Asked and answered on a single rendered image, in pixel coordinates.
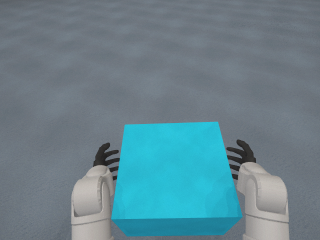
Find robot right hand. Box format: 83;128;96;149
226;139;256;180

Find carton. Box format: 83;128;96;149
111;121;243;237

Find robot left forearm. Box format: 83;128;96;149
71;165;115;240

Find robot right forearm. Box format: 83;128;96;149
236;162;290;240

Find robot left hand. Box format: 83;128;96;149
93;142;120;181

